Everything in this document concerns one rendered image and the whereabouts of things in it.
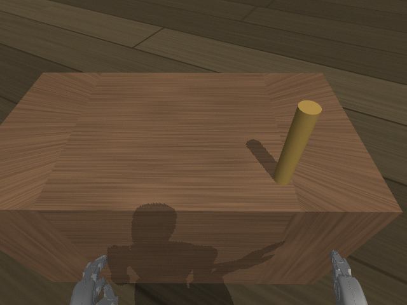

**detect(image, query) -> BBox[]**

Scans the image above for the right robot hand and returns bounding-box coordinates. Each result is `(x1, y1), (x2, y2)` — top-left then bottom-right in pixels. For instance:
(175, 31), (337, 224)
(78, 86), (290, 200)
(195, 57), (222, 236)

(330, 250), (368, 305)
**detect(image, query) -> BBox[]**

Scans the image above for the left robot hand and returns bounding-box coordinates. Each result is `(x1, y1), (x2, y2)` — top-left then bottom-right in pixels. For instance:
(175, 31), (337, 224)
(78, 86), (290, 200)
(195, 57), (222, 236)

(70, 255), (118, 305)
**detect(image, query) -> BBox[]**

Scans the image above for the can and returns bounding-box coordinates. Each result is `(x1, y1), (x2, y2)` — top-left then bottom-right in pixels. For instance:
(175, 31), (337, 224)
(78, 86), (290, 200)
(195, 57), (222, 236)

(273, 100), (322, 185)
